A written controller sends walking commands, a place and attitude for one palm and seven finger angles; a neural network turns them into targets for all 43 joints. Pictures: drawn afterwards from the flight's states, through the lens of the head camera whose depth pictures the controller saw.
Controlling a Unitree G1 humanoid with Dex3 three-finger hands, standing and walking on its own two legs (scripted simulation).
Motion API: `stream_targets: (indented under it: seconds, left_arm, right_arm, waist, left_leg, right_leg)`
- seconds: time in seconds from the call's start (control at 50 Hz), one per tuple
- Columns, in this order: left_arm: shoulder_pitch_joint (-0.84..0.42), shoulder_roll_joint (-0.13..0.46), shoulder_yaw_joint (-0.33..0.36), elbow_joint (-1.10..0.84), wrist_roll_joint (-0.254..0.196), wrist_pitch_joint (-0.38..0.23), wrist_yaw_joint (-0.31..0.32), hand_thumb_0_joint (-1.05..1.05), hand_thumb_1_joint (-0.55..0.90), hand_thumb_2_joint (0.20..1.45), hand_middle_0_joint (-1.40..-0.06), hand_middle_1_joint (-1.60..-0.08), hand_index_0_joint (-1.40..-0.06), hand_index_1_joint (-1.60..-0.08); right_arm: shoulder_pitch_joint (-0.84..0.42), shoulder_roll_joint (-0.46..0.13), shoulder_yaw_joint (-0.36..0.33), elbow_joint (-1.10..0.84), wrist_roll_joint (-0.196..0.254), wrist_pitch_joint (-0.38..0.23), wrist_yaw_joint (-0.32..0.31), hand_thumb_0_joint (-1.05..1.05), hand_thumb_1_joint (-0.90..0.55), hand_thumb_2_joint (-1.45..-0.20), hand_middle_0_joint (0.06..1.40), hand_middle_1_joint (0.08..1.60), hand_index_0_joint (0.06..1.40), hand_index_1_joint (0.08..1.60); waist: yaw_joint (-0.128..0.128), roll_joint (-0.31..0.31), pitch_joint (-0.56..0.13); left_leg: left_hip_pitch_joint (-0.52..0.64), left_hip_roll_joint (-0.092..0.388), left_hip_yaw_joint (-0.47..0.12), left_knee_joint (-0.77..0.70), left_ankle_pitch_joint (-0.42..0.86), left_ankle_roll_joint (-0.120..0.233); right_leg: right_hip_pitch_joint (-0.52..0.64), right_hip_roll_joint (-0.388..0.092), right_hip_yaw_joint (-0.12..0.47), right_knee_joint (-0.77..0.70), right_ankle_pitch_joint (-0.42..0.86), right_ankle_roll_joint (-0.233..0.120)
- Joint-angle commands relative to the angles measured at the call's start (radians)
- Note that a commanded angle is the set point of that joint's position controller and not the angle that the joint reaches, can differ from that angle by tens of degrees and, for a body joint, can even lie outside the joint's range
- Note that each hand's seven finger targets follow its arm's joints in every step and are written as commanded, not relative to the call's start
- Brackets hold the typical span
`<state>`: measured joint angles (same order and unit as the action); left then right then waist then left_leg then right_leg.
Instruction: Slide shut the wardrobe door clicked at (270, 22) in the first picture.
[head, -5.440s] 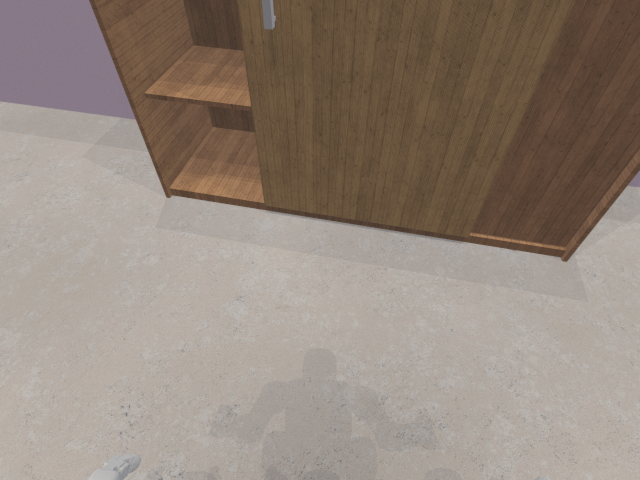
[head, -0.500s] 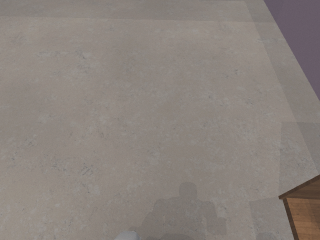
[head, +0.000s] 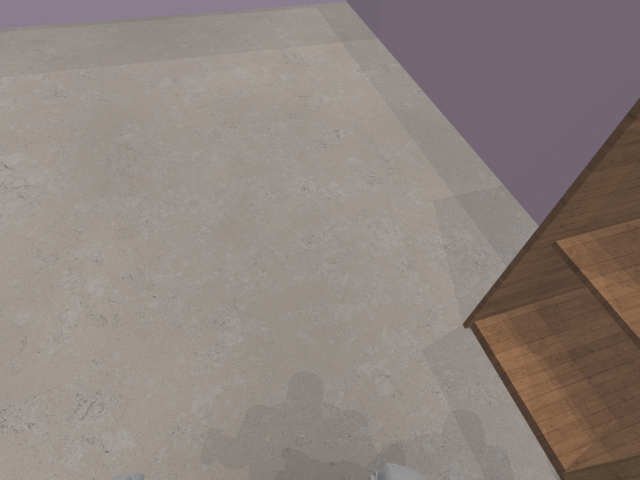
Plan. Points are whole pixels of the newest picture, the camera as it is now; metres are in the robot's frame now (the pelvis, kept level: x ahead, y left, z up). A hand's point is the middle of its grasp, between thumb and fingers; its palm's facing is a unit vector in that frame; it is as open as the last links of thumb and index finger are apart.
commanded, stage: turn to face it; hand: right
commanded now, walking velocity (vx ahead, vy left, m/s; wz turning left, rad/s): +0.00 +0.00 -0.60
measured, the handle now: out of the picture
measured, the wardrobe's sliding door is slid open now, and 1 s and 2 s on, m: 0.47 0.47 0.47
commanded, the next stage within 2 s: take the last steps up to it in 1.82 s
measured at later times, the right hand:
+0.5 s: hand out of the picture +0.05 -0.29 -0.16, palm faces +0.29 +0.92 -0.25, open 7.4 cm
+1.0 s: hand out of the picture -0.05 -0.21 -0.15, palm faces +0.54 +0.79 -0.28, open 7.4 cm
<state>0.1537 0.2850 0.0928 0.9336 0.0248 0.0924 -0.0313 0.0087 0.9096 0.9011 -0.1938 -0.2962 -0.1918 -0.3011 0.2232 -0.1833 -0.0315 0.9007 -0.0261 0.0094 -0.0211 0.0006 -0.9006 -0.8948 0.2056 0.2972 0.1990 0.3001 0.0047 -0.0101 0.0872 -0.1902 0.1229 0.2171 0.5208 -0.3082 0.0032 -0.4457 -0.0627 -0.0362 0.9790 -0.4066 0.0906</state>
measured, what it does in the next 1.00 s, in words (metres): steps on the spot, turning right: right foot, then left foot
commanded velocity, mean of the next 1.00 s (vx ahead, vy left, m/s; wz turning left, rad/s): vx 0.00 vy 0.00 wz -0.60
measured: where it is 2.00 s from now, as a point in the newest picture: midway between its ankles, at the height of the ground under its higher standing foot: outside the picture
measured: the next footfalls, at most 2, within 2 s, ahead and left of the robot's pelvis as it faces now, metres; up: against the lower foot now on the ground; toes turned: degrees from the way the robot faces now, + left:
right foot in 0.12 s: +0.03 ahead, -0.14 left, +0.00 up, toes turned -11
left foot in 0.68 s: +0.08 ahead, +0.08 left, +0.00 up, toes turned -22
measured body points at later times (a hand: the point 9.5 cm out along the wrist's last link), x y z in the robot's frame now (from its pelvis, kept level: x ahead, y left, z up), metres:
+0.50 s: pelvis +0.00 -0.05 +0.00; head +0.02 -0.08 +0.45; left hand +0.12 +0.18 -0.13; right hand +0.04 -0.34 -0.14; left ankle +0.04 +0.12 -0.67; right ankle -0.01 -0.13 -0.74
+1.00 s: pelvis -0.01 +0.00 +0.00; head +0.02 +0.00 +0.45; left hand +0.18 +0.21 -0.15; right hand -0.08 -0.25 -0.12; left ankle +0.05 +0.10 -0.74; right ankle -0.10 -0.13 -0.67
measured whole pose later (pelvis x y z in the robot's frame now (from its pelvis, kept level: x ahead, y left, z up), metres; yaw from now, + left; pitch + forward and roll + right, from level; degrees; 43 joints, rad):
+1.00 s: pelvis -0.01 +0.00 +0.00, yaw -34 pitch -1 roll -2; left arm 0.23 0.29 0.10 0.95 0.02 0.10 -0.04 0.01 0.91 0.90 -0.20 -0.30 -0.19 -0.30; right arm 0.22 -0.19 -0.03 0.87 -0.02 0.01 -0.02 0.00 -0.90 -0.89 0.21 0.30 0.20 0.30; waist 0.03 -0.02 0.08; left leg -0.19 0.12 0.18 0.49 -0.28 0.00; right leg -0.45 -0.05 0.00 1.03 -0.40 0.09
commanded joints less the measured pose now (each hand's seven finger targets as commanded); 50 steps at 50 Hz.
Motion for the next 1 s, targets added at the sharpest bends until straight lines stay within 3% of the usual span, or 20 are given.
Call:
stream_targets:
  seconds: [0.0,0.06,0.08,0.1,0.12,0.2,0.24,0.36,0.5,0.58,0.62,0.64,0.66,0.68,0.7,0.72,0.74,0.78,0.86,0.98]
  left_arm:
    - [-0.083,0.029,-0.011,-0.112,-0.014,-0.047,0.002,0.0,0.9,0.9,-0.2,-0.3,-0.2,-0.3]
    - [0.009,0.066,-0.004,-0.099,-0.012,-0.063,0.005,0.0,0.9,0.9,-0.2,-0.3,-0.2,-0.3]
    - [0.083,0.142,0.014,-0.085,-0.008,-0.074,0.007,0.0,0.9,0.9,-0.2,-0.3,-0.2,-0.3]
    - [0.155,0.261,0.046,-0.078,-0.007,-0.082,0.015,0.0,0.9,0.9,-0.2,-0.3,-0.2,-0.3]
    - [0.202,0.274,0.046,-0.049,-0.018,-0.071,0.019,0.0,0.9,0.9,-0.2,-0.3,-0.2,-0.3]
    - [0.033,0.162,0.01,-0.088,-0.009,-0.08,0.041,0.0,0.9,0.9,-0.2,-0.3,-0.2,-0.3]
    - [0.018,0.15,0.006,-0.099,-0.012,-0.087,0.041,0.0,0.9,0.9,-0.2,-0.3,-0.2,-0.3]
    - [0.061,0.143,0.011,-0.087,-0.011,-0.086,0.038,0.0,0.9,0.9,-0.2,-0.3,-0.2,-0.3]
    - [0.111,0.147,0.027,-0.072,-0.002,-0.079,0.04,0.0,0.9,0.9,-0.2,-0.3,-0.2,-0.3]
    - [0.083,0.148,0.032,-0.08,0.0,-0.073,0.039,0.0,0.9,0.9,-0.2,-0.3,-0.2,-0.3]
    - [0.062,0.137,0.032,-0.085,-0.008,-0.07,0.036,0.0,0.9,0.9,-0.2,-0.3,-0.2,-0.3]
    - [0.068,0.104,0.028,-0.09,-0.017,-0.072,0.031,0.0,0.9,0.9,-0.2,-0.3,-0.2,-0.3]
    - [0.1,0.032,0.017,-0.102,-0.025,-0.073,0.028,0.0,0.9,0.9,-0.2,-0.3,-0.2,-0.3]
    - [0.087,0.059,0.025,-0.116,-0.01,-0.069,0.032,0.0,0.9,0.9,-0.2,-0.3,-0.2,-0.3]
    - [0.085,0.079,0.032,-0.11,-0.004,-0.059,0.027,0.0,0.9,0.9,-0.2,-0.3,-0.2,-0.3]
    - [0.093,0.077,0.034,-0.084,0.0,-0.042,0.02,0.0,0.9,0.9,-0.2,-0.3,-0.2,-0.3]
    - [0.105,0.072,0.035,-0.067,0.001,-0.035,0.013,0.0,0.9,0.9,-0.2,-0.3,-0.2,-0.3]
    - [0.119,0.055,0.027,-0.05,0.0,-0.029,0.002,0.0,0.9,0.9,-0.2,-0.3,-0.2,-0.3]
    - [0.068,0.056,0.022,-0.06,-0.002,-0.022,-0.003,0.0,0.9,0.9,-0.2,-0.3,-0.2,-0.3]
    - [-0.046,0.038,0.001,-0.096,-0.012,-0.034,-0.005,0.0,0.9,0.9,-0.2,-0.3,-0.2,-0.3]
  right_arm:
    - [0.057,-0.254,-0.073,-0.049,-0.006,-0.009,-0.011,0.0,-0.9,-0.9,0.2,0.3,0.2,0.3]
    - [0.048,-0.257,-0.077,-0.043,0.006,-0.002,-0.005,0.0,-0.9,-0.9,0.2,0.3,0.2,0.3]
    - [0.051,-0.23,-0.074,-0.058,0.014,0.002,0.0,0.0,-0.9,-0.9,0.2,0.3,0.2,0.3]
    - [0.02,-0.155,-0.055,-0.103,0.019,0.002,0.01,0.0,-0.9,-0.9,0.2,0.3,0.2,0.3]
    - [-0.032,-0.166,-0.05,-0.117,0.009,0.016,0.002,0.0,-0.9,-0.9,0.2,0.3,0.2,0.3]
    - [-0.044,-0.175,-0.065,-0.068,0.009,0.021,0.007,0.0,-0.9,-0.9,0.2,0.3,0.2,0.3]
    - [-0.012,-0.174,-0.067,-0.053,0.009,0.02,0.013,0.0,-0.9,-0.9,0.2,0.3,0.2,0.3]
    - [-0.047,-0.171,-0.066,-0.068,0.009,0.026,0.004,0.0,-0.9,-0.9,0.2,0.3,0.2,0.3]
    - [-0.144,-0.144,-0.057,-0.123,0.018,0.017,-0.003,0.0,-0.9,-0.9,0.2,0.3,0.2,0.3]
    - [-0.094,-0.134,-0.052,-0.125,0.027,0.008,-0.007,0.0,-0.9,-0.9,0.2,0.3,0.2,0.3]
    - [-0.031,-0.15,-0.056,-0.109,0.029,-0.002,-0.011,0.0,-0.9,-0.9,0.2,0.3,0.2,0.3]
    - [0.004,-0.19,-0.063,-0.104,0.024,-0.014,-0.016,0.0,-0.9,-0.9,0.2,0.3,0.2,0.3]
    - [0.019,-0.278,-0.081,-0.107,0.01,-0.022,-0.024,0.0,-0.9,-0.9,0.2,0.3,0.2,0.3]
    - [0.022,-0.307,-0.078,-0.116,0.008,-0.014,-0.022,0.0,-0.9,-0.9,0.2,0.3,0.2,0.3]
    - [-0.018,-0.281,-0.067,-0.13,0.011,-0.008,-0.021,0.0,-0.9,-0.9,0.2,0.3,0.2,0.3]
    - [-0.075,-0.234,-0.064,-0.136,0.014,-0.015,-0.021,0.0,-0.9,-0.9,0.2,0.3,0.2,0.3]
    - [-0.119,-0.213,-0.057,-0.146,0.015,-0.009,-0.02,0.0,-0.9,-0.9,0.2,0.3,0.2,0.3]
    - [-0.116,-0.173,-0.042,-0.142,0.015,-0.018,-0.013,0.0,-0.9,-0.9,0.2,0.3,0.2,0.3]
    - [-0.031,-0.19,-0.048,-0.114,0.011,-0.02,-0.014,0.0,-0.9,-0.9,0.2,0.3,0.2,0.3]
    - [0.035,-0.247,-0.065,-0.079,-0.003,-0.01,-0.012,0.0,-0.9,-0.9,0.2,0.3,0.2,0.3]
  waist:
    - [-0.052,0.235,-0.117]
    - [-0.002,0.183,-0.191]
    - [0.041,0.023,-0.246]
    - [0.086,-0.311,-0.268]
    - [0.098,-0.237,-0.274]
    - [0.028,-0.176,-0.124]
    - [0.009,-0.13,-0.143]
    - [0.017,-0.103,-0.121]
    - [0.043,-0.134,-0.126]
    - [0.019,-0.162,-0.163]
    - [-0.015,-0.126,-0.188]
    - [-0.032,-0.036,-0.195]
    - [-0.033,0.252,-0.217]
    - [-0.035,0.283,-0.192]
    - [-0.016,0.167,-0.133]
    - [0.01,0.229,-0.098]
    - [0.036,0.196,-0.05]
    - [0.042,0.175,-0.027]
    - [0.007,0.188,-0.037]
    - [-0.041,0.219,-0.072]
  left_leg:
    - [0.147,0.249,-0.15,-0.088,0.552,0.118]
    - [0.098,0.218,-0.061,0.082,0.533,0.035]
    - [-0.073,0.172,-0.026,0.268,0.369,-0.023]
    - [-0.401,0.019,-0.028,0.491,-0.293,-0.108]
    - [-0.423,0.014,-0.141,0.593,-0.363,-0.098]
    - [-0.41,0.014,-0.211,0.682,-0.124,-0.105]
    - [-0.384,-0.001,-0.206,0.662,-0.071,-0.113]
    - [-0.373,-0.017,-0.231,0.575,-0.033,-0.128]
    - [-0.32,-0.065,-0.245,0.369,-0.119,-0.112]
    - [-0.144,-0.114,-0.231,0.158,-0.096,-0.089]
    - [0.015,-0.113,-0.221,-0.047,0.06,-0.08]
    - [0.177,-0.036,-0.282,-0.18,0.147,-0.067]
    - [0.324,0.24,-0.529,-0.257,0.199,0.02]
    - [0.197,0.388,-0.62,-0.243,0.295,0.123]
    - [0.063,0.353,-0.533,-0.246,0.22,0.149]
    - [-0.017,0.289,-0.488,-0.281,0.114,0.12]
    - [-0.055,0.238,-0.428,-0.281,0.073,0.092]
    - [-0.041,0.165,-0.281,-0.246,0.18,0.071]
    - [0.028,0.18,-0.229,-0.238,0.189,0.084]
    - [0.085,0.236,-0.177,-0.17,0.348,0.121]
  right_leg:
    - [0.011,0.024,-0.069,-0.214,-0.037,-0.022]
    - [0.228,0.042,-0.091,-0.507,0.178,-0.046]
    - [0.444,-0.052,0.031,-0.583,0.387,-0.088]
    - [0.607,-0.34,0.4,-0.579,0.853,-0.226]
    - [0.563,-0.391,0.372,-0.559,0.983,-0.304]
    - [0.367,-0.206,0.227,-0.595,0.774,-0.237]
    - [0.364,-0.167,0.212,-0.606,0.731,-0.226]
    - [0.339,-0.153,0.297,-0.654,0.548,-0.244]
    - [0.338,-0.149,0.436,-0.616,0.563,-0.278]
    - [0.268,-0.112,0.465,-0.561,0.643,-0.259]
    - [0.186,-0.067,0.451,-0.505,0.564,-0.211]
    - [0.057,-0.024,0.416,-0.437,0.411,-0.159]
    - [-0.139,0.107,0.217,-0.236,0.007,-0.071]
    - [-0.171,0.143,0.124,-0.027,-0.207,-0.042]
    - [-0.142,0.104,0.143,0.122,-0.157,-0.049]
    - [-0.128,0.071,0.15,0.177,-0.102,-0.045]
    - [-0.127,0.061,0.126,0.218,-0.042,-0.039]
    - [-0.131,0.048,0.077,0.257,0.053,-0.02]
    - [-0.14,0.027,0.049,0.204,0.069,0.001]
    - [-0.039,0.02,-0.028,-0.1,-0.029,-0.005]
